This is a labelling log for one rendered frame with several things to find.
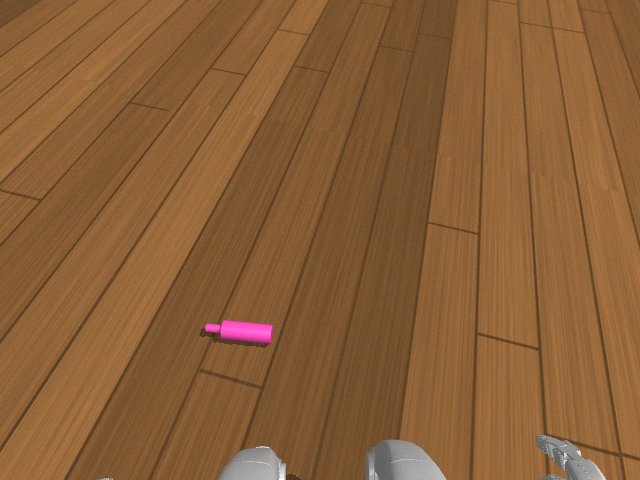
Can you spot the right robot hand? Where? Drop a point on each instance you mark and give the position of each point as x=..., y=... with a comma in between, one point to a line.
x=569, y=459

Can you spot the bottle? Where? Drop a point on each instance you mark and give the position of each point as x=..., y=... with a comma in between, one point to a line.
x=243, y=331

